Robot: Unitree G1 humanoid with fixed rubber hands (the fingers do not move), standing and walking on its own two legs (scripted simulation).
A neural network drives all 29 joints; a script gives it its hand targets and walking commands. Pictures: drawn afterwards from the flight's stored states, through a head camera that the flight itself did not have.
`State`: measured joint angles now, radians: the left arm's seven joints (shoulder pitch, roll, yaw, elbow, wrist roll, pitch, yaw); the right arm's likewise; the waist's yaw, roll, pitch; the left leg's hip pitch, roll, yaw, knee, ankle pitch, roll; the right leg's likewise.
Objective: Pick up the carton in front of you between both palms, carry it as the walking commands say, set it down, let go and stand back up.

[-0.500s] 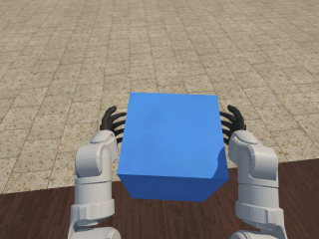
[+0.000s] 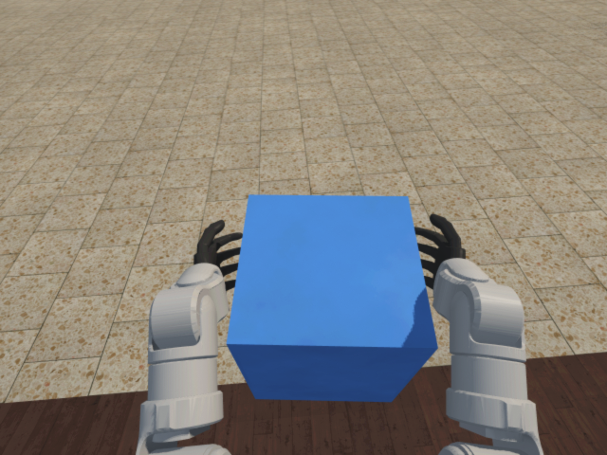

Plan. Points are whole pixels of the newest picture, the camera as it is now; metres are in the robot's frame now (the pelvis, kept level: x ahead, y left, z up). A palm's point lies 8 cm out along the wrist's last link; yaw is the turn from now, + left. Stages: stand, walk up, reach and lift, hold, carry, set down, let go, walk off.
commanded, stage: carry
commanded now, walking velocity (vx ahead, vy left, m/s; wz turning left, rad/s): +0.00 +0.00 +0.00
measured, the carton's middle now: (325, 306) +0.32 +0.00 +0.03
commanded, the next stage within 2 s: none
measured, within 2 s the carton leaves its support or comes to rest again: neither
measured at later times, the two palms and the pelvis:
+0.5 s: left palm (237, 286) +0.29 +0.11 +0.13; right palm (494, 279) +0.29 -0.20 +0.13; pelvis -0.02 -0.04 +0.00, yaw +0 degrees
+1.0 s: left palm (235, 292) +0.28 +0.11 +0.12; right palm (492, 281) +0.29 -0.19 +0.13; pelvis -0.03 -0.05 +0.00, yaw +1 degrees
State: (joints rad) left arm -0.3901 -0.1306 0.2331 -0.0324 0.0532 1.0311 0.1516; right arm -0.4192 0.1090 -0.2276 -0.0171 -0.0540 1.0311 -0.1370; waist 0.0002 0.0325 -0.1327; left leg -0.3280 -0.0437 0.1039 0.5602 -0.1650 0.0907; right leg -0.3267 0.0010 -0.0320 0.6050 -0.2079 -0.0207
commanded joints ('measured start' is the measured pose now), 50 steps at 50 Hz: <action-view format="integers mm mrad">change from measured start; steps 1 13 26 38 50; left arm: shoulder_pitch -571 -593 -635 -659 -691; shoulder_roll -709 -706 -708 -722 -742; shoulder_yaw -577 -554 -530 -541 -565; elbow -69 -48 -34 -36 -65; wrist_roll -158 -159 -151 -164 -174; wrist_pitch -16 9 33 37 36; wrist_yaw -8 -5 -3 0 4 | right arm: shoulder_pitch -556 -552 -613 -622 -609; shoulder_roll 752 735 740 763 754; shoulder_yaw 595 562 522 540 523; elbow -64 -29 -8 10 -27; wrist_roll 170 157 166 186 165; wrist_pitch -10 10 34 40 34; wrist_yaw -2 -14 -17 -12 -5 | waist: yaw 16 3 -7 -6 -3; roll -47 -74 -36 -89 39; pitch -336 -283 -227 -253 -286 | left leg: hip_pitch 180 137 108 124 150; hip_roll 168 164 173 151 213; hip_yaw -132 -132 -155 -142 -173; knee -22 -54 -107 -85 -89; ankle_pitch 464 211 39 56 273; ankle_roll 4 -23 -22 -49 -17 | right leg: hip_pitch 108 115 55 64 82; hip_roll -143 -176 -173 -176 -131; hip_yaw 107 131 149 131 95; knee -41 -105 -182 -191 -110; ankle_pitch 453 527 166 283 184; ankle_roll -63 -84 -95 -103 -81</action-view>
